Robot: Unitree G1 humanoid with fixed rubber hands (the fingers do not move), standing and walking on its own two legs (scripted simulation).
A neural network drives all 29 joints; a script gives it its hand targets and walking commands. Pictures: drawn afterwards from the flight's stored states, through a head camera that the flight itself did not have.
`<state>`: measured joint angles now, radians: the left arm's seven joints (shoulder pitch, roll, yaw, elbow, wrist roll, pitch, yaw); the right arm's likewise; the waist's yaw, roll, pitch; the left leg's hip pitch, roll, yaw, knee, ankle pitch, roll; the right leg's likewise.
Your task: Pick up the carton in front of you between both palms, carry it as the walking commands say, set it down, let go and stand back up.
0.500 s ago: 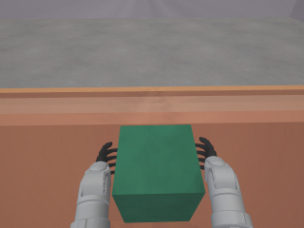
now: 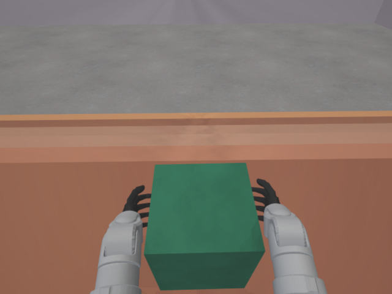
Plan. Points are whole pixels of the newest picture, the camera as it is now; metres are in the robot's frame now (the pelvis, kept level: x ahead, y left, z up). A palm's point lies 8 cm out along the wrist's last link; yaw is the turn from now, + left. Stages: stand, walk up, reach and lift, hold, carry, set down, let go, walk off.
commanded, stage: carry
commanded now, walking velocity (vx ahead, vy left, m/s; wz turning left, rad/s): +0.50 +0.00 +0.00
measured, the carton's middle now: (201, 229) +0.30 +0.00 -0.03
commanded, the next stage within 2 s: none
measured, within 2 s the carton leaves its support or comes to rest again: neither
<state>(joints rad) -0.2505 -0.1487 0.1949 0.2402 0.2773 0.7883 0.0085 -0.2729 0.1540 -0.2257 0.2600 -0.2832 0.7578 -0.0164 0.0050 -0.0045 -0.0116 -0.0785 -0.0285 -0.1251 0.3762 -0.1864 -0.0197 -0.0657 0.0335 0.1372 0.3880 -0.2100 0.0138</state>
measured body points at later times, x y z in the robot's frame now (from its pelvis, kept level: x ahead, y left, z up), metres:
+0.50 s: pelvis +0.14 -0.01 -0.01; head +0.11 -0.02 +0.44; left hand +0.39 +0.14 +0.08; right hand +0.39 -0.17 +0.08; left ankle +0.11 +0.08 -0.74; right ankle +0.05 -0.11 -0.70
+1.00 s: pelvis +0.41 -0.08 +0.01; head +0.41 -0.10 +0.46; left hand +0.64 +0.08 +0.09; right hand +0.67 -0.22 +0.08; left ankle +0.47 +0.06 -0.69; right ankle +0.37 -0.15 -0.74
